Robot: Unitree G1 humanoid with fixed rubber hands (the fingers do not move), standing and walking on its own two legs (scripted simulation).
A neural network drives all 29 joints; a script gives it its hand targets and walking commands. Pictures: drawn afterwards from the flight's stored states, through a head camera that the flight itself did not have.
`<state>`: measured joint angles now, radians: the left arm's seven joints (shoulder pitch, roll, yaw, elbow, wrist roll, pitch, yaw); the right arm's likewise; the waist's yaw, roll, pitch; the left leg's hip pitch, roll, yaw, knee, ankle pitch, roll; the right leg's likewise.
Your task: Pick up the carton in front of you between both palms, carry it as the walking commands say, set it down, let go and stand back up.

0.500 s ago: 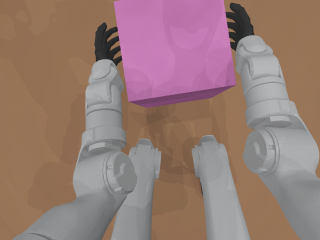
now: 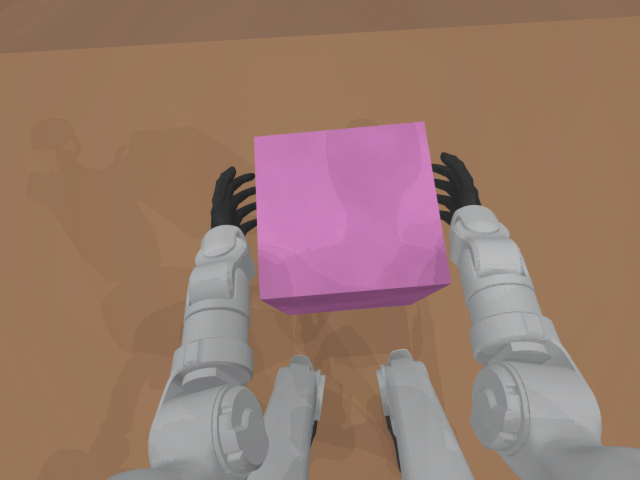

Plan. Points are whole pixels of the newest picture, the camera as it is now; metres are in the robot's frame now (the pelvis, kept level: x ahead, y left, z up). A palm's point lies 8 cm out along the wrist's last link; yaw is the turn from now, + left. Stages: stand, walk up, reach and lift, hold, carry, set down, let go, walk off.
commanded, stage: reach and lift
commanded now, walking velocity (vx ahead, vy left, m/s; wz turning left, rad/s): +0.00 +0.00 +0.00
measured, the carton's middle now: (344, 234) +0.43 +0.00 -0.12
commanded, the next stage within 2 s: hold in 1.78 s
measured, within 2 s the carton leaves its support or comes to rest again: neither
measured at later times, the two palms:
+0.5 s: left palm (170, 209) +0.37 +0.15 +0.12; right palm (511, 196) +0.37 -0.15 +0.11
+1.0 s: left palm (114, 195) +0.35 +0.15 +0.19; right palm (564, 192) +0.34 -0.15 +0.18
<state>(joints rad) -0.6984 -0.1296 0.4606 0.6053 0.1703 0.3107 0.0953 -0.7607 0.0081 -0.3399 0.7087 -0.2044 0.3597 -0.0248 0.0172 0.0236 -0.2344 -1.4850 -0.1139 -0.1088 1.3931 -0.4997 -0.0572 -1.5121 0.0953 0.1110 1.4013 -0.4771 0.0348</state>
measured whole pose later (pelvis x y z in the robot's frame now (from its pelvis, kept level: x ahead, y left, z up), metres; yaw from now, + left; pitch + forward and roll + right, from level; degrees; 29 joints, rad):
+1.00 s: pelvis +0.05 +0.01 +0.16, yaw -1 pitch -3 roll +0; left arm -0.34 -0.17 0.32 0.44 0.30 0.58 0.01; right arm -0.31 0.16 -0.29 0.42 -0.30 0.63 -0.01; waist 0.00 0.01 -0.02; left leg -0.18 -0.05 -0.15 0.48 -0.24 -0.01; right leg -0.20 0.05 0.14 0.48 -0.22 0.01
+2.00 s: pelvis +0.06 +0.01 +0.17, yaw -1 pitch -7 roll +0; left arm -0.28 -0.16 0.24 0.26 0.28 0.73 0.00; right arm -0.25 0.15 -0.20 0.25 -0.27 0.77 -0.02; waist 0.00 0.00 -0.02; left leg -0.04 -0.04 -0.14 0.36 -0.20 -0.01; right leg -0.05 0.04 0.13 0.35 -0.18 0.01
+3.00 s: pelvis +0.19 +0.02 +0.16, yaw +2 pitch +5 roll -1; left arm -0.20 -0.14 0.09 -0.21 0.13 1.12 0.08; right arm -0.14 0.12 -0.14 -0.28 -0.10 1.16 -0.10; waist -0.01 0.02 -0.17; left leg -0.33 0.05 0.06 0.81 -0.49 0.01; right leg -0.29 -0.02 -0.19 0.46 -0.25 -0.04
